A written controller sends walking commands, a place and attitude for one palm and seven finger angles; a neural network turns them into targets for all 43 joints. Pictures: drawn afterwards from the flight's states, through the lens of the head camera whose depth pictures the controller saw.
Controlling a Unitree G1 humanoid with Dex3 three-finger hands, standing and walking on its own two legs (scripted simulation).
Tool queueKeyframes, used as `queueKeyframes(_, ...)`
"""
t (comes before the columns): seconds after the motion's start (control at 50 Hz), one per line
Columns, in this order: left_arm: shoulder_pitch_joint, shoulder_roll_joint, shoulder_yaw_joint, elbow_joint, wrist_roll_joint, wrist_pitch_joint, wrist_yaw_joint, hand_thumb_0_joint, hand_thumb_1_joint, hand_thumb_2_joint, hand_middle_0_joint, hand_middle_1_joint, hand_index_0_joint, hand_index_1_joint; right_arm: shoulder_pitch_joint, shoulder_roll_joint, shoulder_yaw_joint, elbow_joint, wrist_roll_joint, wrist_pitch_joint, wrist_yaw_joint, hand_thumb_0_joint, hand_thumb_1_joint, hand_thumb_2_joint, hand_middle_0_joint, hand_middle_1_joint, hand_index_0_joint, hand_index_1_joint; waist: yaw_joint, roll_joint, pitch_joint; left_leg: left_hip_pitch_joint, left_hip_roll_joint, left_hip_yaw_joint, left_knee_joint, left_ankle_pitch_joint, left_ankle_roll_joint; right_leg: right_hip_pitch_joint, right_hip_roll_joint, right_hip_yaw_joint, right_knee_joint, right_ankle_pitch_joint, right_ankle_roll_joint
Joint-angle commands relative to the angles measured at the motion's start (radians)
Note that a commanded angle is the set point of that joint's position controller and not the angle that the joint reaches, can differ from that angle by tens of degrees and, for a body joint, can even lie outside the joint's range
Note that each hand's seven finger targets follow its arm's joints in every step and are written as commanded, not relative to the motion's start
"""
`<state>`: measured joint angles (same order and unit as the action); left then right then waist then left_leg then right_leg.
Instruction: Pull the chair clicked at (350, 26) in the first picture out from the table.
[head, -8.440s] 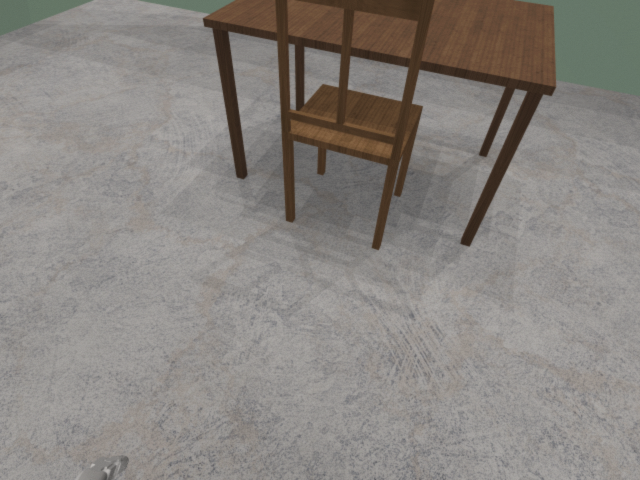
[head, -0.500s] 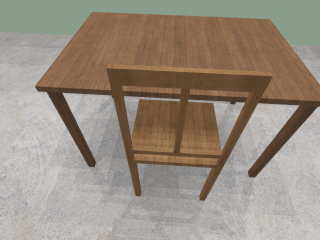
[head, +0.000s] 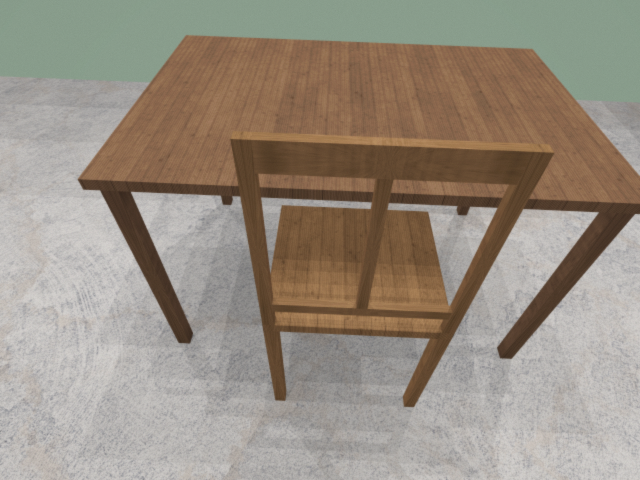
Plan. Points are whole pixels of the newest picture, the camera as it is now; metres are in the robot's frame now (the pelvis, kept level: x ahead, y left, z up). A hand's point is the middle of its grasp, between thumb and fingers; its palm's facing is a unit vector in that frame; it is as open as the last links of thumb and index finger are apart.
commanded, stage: look again from close up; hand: left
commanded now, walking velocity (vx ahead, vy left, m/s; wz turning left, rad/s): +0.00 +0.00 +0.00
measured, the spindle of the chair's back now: (371, 251) +0.51 -0.06 -0.05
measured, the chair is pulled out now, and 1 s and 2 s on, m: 0.00 0.00 0.00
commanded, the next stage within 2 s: shuffle to correct the standing spot in 0.56 s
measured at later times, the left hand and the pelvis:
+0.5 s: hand out of the picture -0.02 +0.17 -0.18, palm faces +0.03 -0.99 -0.17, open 7.3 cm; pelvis +0.01 +0.01 +0.00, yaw +0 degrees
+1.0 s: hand out of the picture +0.00 +0.16 -0.18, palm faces +0.00 -0.98 -0.19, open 7.3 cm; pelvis +0.03 -0.02 +0.00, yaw +0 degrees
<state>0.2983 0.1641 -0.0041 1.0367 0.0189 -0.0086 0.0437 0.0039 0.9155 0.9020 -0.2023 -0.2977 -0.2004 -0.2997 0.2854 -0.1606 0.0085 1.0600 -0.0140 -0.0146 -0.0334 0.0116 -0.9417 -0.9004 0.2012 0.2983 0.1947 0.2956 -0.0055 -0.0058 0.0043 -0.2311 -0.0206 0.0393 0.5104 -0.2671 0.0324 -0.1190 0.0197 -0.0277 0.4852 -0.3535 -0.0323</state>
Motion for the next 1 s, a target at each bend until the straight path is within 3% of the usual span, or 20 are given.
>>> queueKeyframes(0.0, 0.084, 0.083, 0.010, -0.019, -0.007, -0.008, 0.000, 0.000, 0.900, 0.900, -0.200, -0.300, -0.200, -0.300, 0.034, -0.099, -0.010, -0.038, 0.003, -0.014, 0.005, 0.000, -0.900, -0.900, 0.200, 0.300, 0.200, 0.300, 0.014, 0.025, 0.089, -0.018, 0.103, -0.147, -0.150, 0.062, 0.028, -0.096, -0.090, 0.083, -0.099, 0.066, -0.018)
queueKeyframes(0.1, 0.091, 0.089, 0.009, -0.006, -0.009, -0.014, -0.001, 0.000, 0.900, 0.900, -0.200, -0.300, -0.200, -0.300, 0.049, -0.100, -0.007, -0.017, 0.008, -0.024, 0.002, 0.000, -0.900, -0.900, 0.200, 0.300, 0.200, 0.300, 0.015, 0.005, 0.011, 0.051, 0.104, -0.132, -0.118, 0.217, 0.031, -0.057, -0.106, 0.078, -0.086, 0.179, -0.009)
queueKeyframes(0.34, 0.123, 0.069, 0.001, 0.048, -0.009, -0.011, 0.004, 0.000, 0.900, 0.900, -0.200, -0.300, -0.200, -0.300, 0.040, -0.081, -0.003, 0.032, 0.015, -0.022, -0.005, 0.000, -0.900, -0.900, 0.200, 0.300, 0.200, 0.300, 0.018, 0.002, 0.069, 0.074, 0.106, -0.124, -0.128, 0.269, 0.035, -0.076, -0.112, 0.076, -0.101, 0.206, 0.001)
queueKeyframes(0.52, 0.129, 0.067, 0.000, 0.065, -0.009, -0.014, 0.007, 0.000, 0.900, 0.900, -0.200, -0.300, -0.200, -0.300, 0.033, -0.086, -0.005, 0.043, 0.013, -0.025, -0.007, 0.000, -0.900, -0.900, 0.200, 0.300, 0.200, 0.300, 0.015, 0.000, 0.026, 0.112, 0.105, -0.119, -0.118, 0.345, 0.032, -0.053, -0.122, 0.076, -0.094, 0.277, 0.005)
queueKeyframes(0.6, 0.126, 0.066, 0.000, 0.066, -0.009, -0.012, 0.007, 0.000, 0.900, 0.900, -0.200, -0.300, -0.200, -0.300, 0.025, -0.086, -0.005, 0.043, 0.013, -0.024, -0.009, 0.000, -0.900, -0.900, 0.200, 0.300, 0.200, 0.300, 0.015, 0.004, 0.044, 0.105, 0.104, -0.119, -0.123, 0.341, 0.030, -0.056, -0.125, 0.076, -0.099, 0.283, 0.005)
queueKeyframes(0.64, 0.130, 0.065, 0.001, 0.066, -0.008, -0.012, 0.006, 0.000, 0.900, 0.900, -0.200, -0.300, -0.200, -0.300, 0.022, -0.079, -0.003, 0.043, 0.016, -0.024, -0.009, 0.000, -0.900, -0.900, 0.200, 0.300, 0.200, 0.300, 0.019, -0.007, 0.056, 0.099, 0.105, -0.116, -0.129, 0.324, 0.032, -0.054, -0.124, 0.074, -0.108, 0.271, 0.006)
queueKeyframes(0.74, 0.126, 0.053, 0.003, 0.075, -0.001, -0.001, -0.007, 0.000, 0.900, 0.900, -0.200, -0.300, -0.200, -0.300, 0.034, -0.094, -0.012, 0.057, 0.008, -0.014, -0.008, 0.000, -0.900, -0.900, 0.200, 0.300, 0.200, 0.300, 0.008, 0.011, 0.100, 0.078, 0.137, -0.155, -0.180, 0.046, 0.051, -0.112, -0.085, 0.030, -0.079, 0.034, 0.003)
queueKeyframes(0.78, 0.123, 0.051, 0.006, 0.068, 0.004, 0.005, -0.013, 0.000, 0.900, 0.900, -0.200, -0.300, -0.200, -0.300, 0.036, -0.114, -0.023, 0.054, 0.003, -0.009, -0.009, 0.000, -0.900, -0.900, 0.200, 0.300, 0.200, 0.300, 0.004, 0.036, 0.119, 0.061, 0.168, -0.207, -0.211, -0.042, 0.068, -0.153, -0.068, 0.009, -0.034, -0.008, 0.000)
queueKeyframes(0.86, 0.115, 0.047, 0.015, 0.050, 0.012, 0.013, -0.023, 0.000, 0.900, 0.900, -0.200, -0.300, -0.200, -0.300, 0.065, -0.141, -0.041, 0.048, -0.001, -0.007, -0.018, 0.000, -0.900, -0.900, 0.200, 0.300, 0.200, 0.300, 0.001, 0.086, 0.131, 0.059, 0.246, -0.315, -0.233, -0.063, 0.130, -0.236, -0.043, -0.011, 0.077, -0.060, -0.002)
queueKeyframes(0.88, 0.122, 0.046, 0.018, 0.046, 0.012, 0.013, -0.025, 0.000, 0.900, 0.900, -0.200, -0.300, -0.200, -0.300, 0.070, -0.142, -0.045, 0.045, -0.002, -0.007, -0.019, 0.000, -0.900, -0.900, 0.200, 0.300, 0.200, 0.300, 0.003, 0.094, 0.104, 0.067, 0.255, -0.323, -0.220, -0.039, 0.139, -0.236, -0.044, -0.010, 0.089, -0.064, -0.003)
queueKeyframes(0.92, 0.130, 0.044, 0.025, 0.042, 0.010, 0.008, -0.029, 0.000, 0.900, 0.900, -0.200, -0.300, -0.200, -0.300, 0.072, -0.140, -0.047, 0.041, -0.004, -0.011, -0.021, 0.000, -0.900, -0.900, 0.200, 0.300, 0.200, 0.300, 0.008, 0.095, 0.056, 0.067, 0.248, -0.292, -0.161, 0.073, 0.136, -0.192, -0.046, -0.005, 0.048, -0.028, -0.009)
queueKeyframes(0.94, 0.149, 0.045, 0.028, 0.045, 0.009, 0.004, -0.030, 0.000, 0.900, 0.900, -0.200, -0.300, -0.200, -0.300, 0.061, -0.124, -0.045, 0.040, -0.001, -0.013, -0.022, 0.000, -0.900, -0.900, 0.200, 0.300, 0.200, 0.300, 0.021, 0.066, 0.049, 0.022, 0.230, -0.249, -0.123, 0.108, 0.122, -0.130, -0.054, 0.005, -0.002, 0.017, -0.014)
queueKeyframes(0.96, 0.177, 0.053, 0.032, 0.053, 0.007, 0.000, -0.028, 0.000, 0.900, 0.900, -0.200, -0.300, -0.200, -0.300, 0.041, -0.116, -0.043, 0.032, -0.001, -0.016, -0.020, 0.000, -0.900, -0.900, 0.200, 0.300, 0.200, 0.300, 0.036, 0.023, 0.029, -0.046, 0.186, -0.179, -0.052, 0.131, 0.092, -0.039, -0.079, 0.040, -0.049, 0.088, -0.024)
queueKeyframes(0.98, 0.208, 0.078, 0.040, 0.063, 0.008, -0.004, -0.023, 0.000, 0.900, 0.900, -0.200, -0.300, -0.200, -0.300, 0.016, -0.087, -0.039, 0.019, 0.002, -0.019, -0.019, 0.000, -0.900, -0.900, 0.200, 0.300, 0.200, 0.300, 0.050, -0.098, 0.033, -0.162, 0.105, -0.054, 0.073, 0.097, 0.047, 0.071, -0.142, 0.123, -0.105, 0.216, -0.045)
